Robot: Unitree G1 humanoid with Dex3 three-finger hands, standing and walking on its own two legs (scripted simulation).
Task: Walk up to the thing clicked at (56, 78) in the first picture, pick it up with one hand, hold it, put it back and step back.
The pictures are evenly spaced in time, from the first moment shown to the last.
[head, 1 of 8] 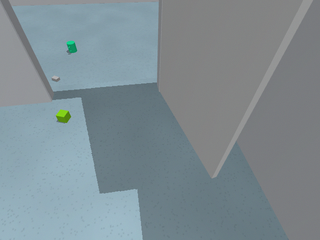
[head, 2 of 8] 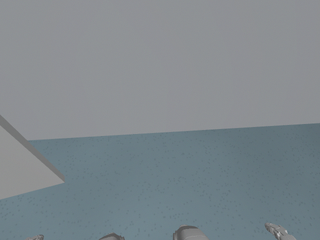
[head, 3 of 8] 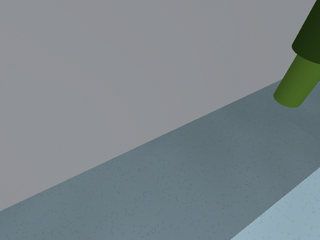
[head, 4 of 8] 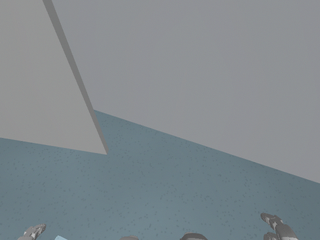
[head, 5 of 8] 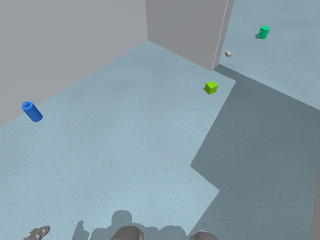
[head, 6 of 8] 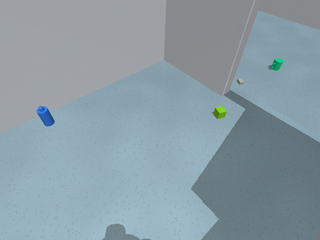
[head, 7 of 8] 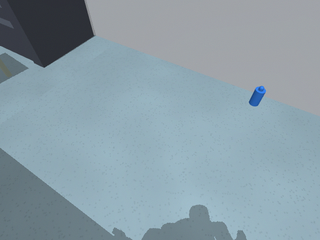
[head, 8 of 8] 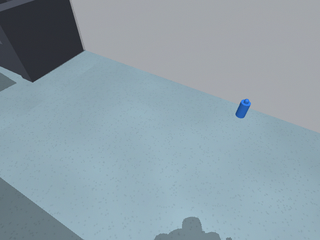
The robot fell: no
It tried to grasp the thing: no
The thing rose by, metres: 0.00
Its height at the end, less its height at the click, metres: +0.00
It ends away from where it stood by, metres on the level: 0.00
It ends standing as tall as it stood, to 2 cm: yes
